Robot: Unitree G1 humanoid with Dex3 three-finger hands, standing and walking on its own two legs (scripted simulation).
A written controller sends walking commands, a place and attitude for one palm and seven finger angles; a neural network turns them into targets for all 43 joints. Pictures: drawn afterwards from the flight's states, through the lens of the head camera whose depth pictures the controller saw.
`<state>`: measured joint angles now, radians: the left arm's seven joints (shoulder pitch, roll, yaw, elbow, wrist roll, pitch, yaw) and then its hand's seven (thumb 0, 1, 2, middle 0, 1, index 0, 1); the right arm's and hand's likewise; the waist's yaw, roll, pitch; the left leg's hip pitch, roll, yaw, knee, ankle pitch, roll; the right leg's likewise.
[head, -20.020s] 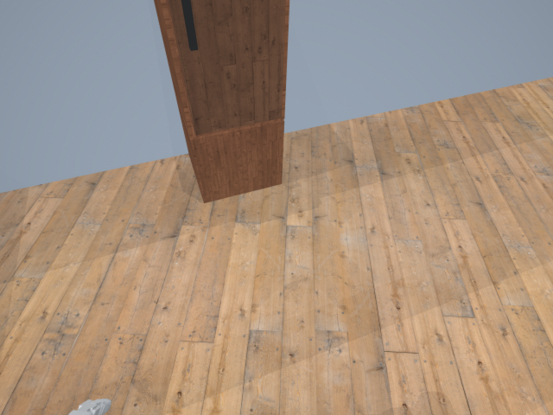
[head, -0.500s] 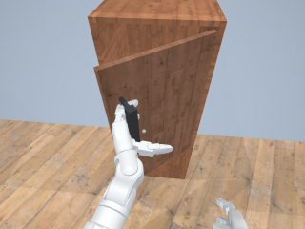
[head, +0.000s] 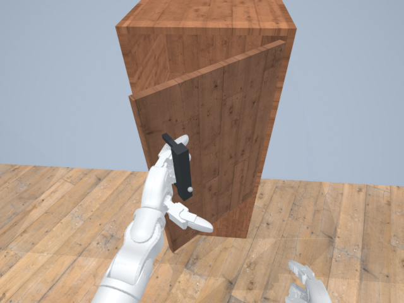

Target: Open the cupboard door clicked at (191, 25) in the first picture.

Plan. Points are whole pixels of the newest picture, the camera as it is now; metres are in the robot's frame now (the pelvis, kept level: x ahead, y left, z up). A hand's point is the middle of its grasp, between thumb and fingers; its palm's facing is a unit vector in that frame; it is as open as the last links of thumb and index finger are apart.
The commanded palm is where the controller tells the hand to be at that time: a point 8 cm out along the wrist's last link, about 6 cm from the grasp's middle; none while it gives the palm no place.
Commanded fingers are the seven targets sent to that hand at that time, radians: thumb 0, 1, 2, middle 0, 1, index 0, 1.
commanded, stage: slide the hand sideways off the handle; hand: left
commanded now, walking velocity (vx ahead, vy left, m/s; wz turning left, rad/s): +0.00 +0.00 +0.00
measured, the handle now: (176, 167) +0.36 +0.08 +0.10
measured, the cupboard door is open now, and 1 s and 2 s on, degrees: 42 42 42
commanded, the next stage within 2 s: draw the hand back to the body in 0.84 s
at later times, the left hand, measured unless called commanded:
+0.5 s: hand (167, 208) +0.26 +0.08 +0.10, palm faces -0.06 -1.00 -0.03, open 16.1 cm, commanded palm +0.23 +0.16 +0.10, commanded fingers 0.00 -0.50 0.30 -0.15 -0.30 -0.15 -0.30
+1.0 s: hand (137, 229) +0.22 +0.13 +0.10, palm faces -0.04 -1.00 -0.03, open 16.3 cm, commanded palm +0.20 +0.19 +0.11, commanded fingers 0.00 -0.50 0.30 -0.15 -0.30 -0.15 -0.30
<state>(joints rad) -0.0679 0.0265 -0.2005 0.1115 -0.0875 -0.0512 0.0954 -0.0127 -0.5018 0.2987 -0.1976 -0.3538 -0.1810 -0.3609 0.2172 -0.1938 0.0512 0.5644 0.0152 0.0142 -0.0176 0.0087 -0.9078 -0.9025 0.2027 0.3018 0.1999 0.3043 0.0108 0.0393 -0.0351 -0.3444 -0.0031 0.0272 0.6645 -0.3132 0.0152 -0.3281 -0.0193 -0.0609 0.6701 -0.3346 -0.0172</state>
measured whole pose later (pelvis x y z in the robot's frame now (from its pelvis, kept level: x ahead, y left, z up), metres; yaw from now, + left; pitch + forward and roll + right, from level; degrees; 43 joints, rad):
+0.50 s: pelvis +0.02 -0.03 +0.00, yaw +0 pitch +1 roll +0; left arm 0.28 0.14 -0.06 -0.17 -0.15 -0.09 -0.07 -0.01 -0.50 0.30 -0.21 -0.33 -0.19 -0.32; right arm 0.20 -0.22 0.04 0.53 0.01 -0.06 -0.04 0.01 -0.91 -0.90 0.20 0.30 0.20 0.30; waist 0.02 0.04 -0.04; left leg -0.32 0.03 0.01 0.64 -0.33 -0.02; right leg -0.30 0.02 -0.08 0.65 -0.36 -0.05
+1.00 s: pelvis +0.02 -0.02 -0.01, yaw +1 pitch +2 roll +0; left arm 0.44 0.18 0.04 -0.26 -0.24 -0.18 -0.21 -0.01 -0.50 0.30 -0.16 -0.30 -0.16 -0.31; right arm 0.25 -0.25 0.03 0.54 0.03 -0.19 -0.06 0.01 -0.91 -0.90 0.20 0.30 0.20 0.30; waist 0.03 0.05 -0.05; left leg -0.40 0.02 -0.01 0.73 -0.37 -0.01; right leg -0.36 0.00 -0.10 0.71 -0.39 -0.04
